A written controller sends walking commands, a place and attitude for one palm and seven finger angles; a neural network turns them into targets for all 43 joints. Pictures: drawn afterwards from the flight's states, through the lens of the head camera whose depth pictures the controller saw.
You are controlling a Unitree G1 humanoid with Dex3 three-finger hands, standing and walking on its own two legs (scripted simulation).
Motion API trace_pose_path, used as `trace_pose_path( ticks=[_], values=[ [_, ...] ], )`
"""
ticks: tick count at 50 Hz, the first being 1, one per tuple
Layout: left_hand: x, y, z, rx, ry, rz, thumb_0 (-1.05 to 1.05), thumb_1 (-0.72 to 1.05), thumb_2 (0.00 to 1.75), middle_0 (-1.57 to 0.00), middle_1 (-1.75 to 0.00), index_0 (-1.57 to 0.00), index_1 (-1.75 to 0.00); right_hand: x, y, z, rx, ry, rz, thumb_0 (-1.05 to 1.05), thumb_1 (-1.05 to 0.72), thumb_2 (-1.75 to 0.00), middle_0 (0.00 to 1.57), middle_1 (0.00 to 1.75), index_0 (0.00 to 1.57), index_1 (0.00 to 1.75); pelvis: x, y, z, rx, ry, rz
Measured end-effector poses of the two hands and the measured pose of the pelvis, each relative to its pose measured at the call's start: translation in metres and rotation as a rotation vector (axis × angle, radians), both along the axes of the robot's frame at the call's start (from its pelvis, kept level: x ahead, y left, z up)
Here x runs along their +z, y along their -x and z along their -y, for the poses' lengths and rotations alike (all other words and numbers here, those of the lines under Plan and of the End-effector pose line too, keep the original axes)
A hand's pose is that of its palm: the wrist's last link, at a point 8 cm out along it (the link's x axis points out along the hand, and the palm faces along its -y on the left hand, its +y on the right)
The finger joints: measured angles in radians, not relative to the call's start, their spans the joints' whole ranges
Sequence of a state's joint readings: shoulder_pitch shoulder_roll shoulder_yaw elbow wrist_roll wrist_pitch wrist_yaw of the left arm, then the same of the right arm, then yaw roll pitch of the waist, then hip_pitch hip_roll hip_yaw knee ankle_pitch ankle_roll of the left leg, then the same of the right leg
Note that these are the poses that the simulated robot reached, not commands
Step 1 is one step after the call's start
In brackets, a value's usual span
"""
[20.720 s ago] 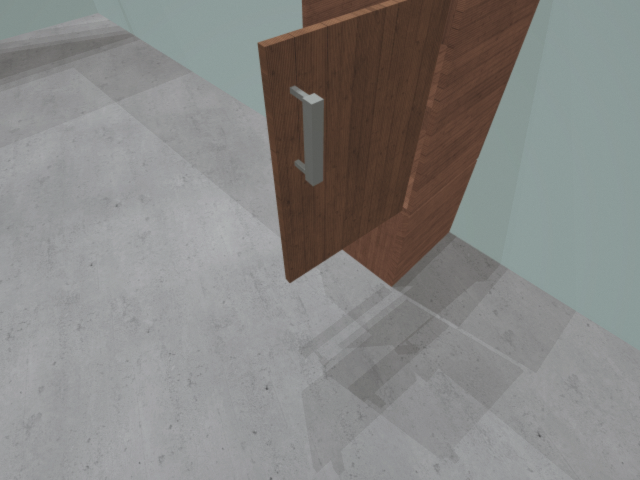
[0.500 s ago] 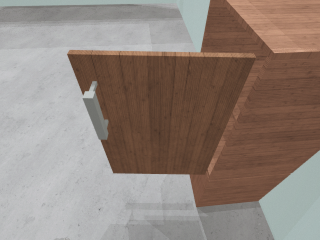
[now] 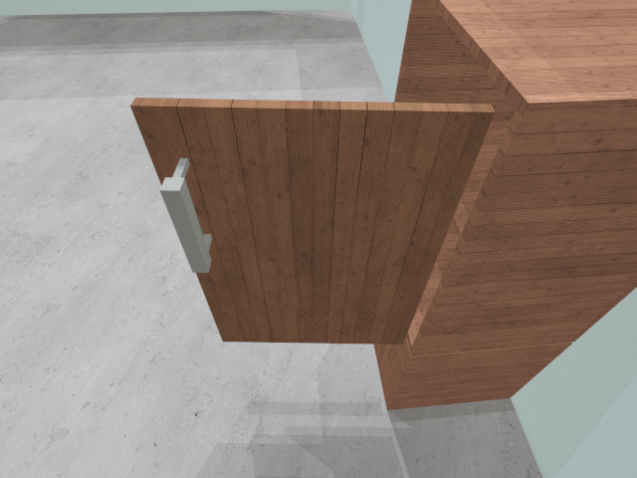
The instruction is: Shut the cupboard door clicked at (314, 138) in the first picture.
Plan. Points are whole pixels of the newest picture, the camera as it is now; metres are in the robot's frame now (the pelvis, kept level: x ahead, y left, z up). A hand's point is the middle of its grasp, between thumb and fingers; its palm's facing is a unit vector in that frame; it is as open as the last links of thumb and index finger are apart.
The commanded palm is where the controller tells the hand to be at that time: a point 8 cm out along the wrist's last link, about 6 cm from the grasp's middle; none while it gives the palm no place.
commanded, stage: look again from close up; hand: left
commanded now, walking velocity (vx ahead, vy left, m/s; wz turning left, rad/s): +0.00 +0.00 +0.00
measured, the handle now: (192, 218) +0.42 +0.20 +0.09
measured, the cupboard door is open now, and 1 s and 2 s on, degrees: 84 84 84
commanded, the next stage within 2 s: raise the hand and make a fist in 0.22 s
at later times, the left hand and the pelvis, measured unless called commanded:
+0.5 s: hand (137, 431) +0.17 +0.23 -0.02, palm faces +0.31 -0.94 -0.12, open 7.2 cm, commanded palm +0.10 +0.27 -0.06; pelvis -0.01 -0.03 -0.03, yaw +4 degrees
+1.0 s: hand (152, 442) +0.16 +0.20 -0.01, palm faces +0.04 -1.00 -0.05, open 4.9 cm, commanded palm +0.12 +0.25 +0.00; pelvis -0.03 -0.04 -0.08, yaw +5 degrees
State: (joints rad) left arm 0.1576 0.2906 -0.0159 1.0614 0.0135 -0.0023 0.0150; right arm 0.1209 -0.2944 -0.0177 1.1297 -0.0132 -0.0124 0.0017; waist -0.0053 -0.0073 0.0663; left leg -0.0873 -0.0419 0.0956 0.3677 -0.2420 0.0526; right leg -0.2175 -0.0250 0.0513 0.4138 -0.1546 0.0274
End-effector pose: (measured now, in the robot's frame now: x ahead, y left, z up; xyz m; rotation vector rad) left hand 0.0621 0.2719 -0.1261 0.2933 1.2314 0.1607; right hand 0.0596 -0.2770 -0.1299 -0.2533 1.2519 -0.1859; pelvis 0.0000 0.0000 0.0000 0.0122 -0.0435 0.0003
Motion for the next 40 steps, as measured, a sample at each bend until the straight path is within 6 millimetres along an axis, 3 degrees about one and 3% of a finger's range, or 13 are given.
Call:
trace_pose_path(
  ticks=[17,19,22,24,26,29,32,35,40],
  values=[
    [0.005,-0.002,0.000,0.002,-0.028,0.019,0.00,0.91,0.90,-0.20,-0.30,-0.20,-0.30,0.004,-0.001,0.018,0.008,0.020,0.006,0.00,-0.91,-0.90,0.20,0.30,0.20,0.30,0.001,0.002,0.010,0.008,0.002,-0.007],
    [0.022,-0.024,-0.011,0.113,-0.022,0.251,0.01,0.91,0.90,-0.21,-0.30,-0.21,-0.30,0.008,-0.007,0.020,0.025,0.065,0.107,0.00,-0.91,-0.90,0.20,0.30,0.20,0.30,-0.007,0.006,0.015,0.040,-0.006,0.006],
    [0.073,-0.059,-0.010,0.144,-0.013,0.680,0.01,0.91,0.90,-0.22,-0.31,-0.21,-0.31,0.010,-0.026,0.018,0.047,0.060,0.313,0.01,-0.91,-0.90,0.20,0.30,0.20,0.30,-0.022,0.005,0.022,0.064,-0.029,0.006],
    [0.104,-0.073,-0.004,0.128,0.015,0.919,0.01,0.91,0.90,-0.23,-0.33,-0.23,-0.32,0.010,-0.045,0.013,0.075,0.029,0.439,0.01,-0.91,-0.90,0.20,0.30,0.20,0.30,-0.031,0.007,0.025,0.074,-0.021,-0.022],
    [0.121,-0.078,0.002,0.083,0.047,1.099,0.01,0.91,0.90,-0.25,-0.35,-0.24,-0.34,0.010,-0.063,0.007,0.098,-0.007,0.542,0.01,-0.91,-0.90,0.20,0.30,0.20,0.30,-0.040,0.011,0.030,0.079,-0.014,-0.067],
    [0.118,-0.072,0.012,-0.044,0.095,1.240,0.00,0.91,0.90,-0.28,-0.39,-0.28,-0.39,0.010,-0.089,-0.001,0.156,-0.046,0.670,0.01,-0.91,-0.90,0.20,0.30,0.20,0.30,-0.058,0.021,0.040,0.076,-0.013,-0.148],
    [0.095,-0.056,0.015,-0.143,0.159,1.214,0.00,0.91,0.90,-0.33,-0.44,-0.33,-0.44,0.006,-0.111,-0.005,0.228,-0.063,0.760,0.01,-0.90,-0.90,0.20,0.30,0.20,0.30,-0.078,0.030,0.047,0.078,-0.006,-0.197],
    [0.080,-0.039,0.012,-0.116,0.200,1.175,0.01,0.90,0.90,-0.38,-0.50,-0.38,-0.49,0.002,-0.127,-0.007,0.275,-0.059,0.806,0.01,-0.90,-0.90,0.20,0.30,0.20,0.30,-0.091,0.034,0.051,0.085,0.009,-0.215],
    [0.091,-0.033,0.011,-0.065,0.169,1.240,0.01,0.90,0.90,-0.47,-0.59,-0.47,-0.59,-0.006,-0.138,-0.014,0.314,-0.043,0.796,0.01,-0.90,-0.90,0.20,0.30,0.20,0.30,-0.098,0.036,0.051,0.102,0.038,-0.214]
  ],
)
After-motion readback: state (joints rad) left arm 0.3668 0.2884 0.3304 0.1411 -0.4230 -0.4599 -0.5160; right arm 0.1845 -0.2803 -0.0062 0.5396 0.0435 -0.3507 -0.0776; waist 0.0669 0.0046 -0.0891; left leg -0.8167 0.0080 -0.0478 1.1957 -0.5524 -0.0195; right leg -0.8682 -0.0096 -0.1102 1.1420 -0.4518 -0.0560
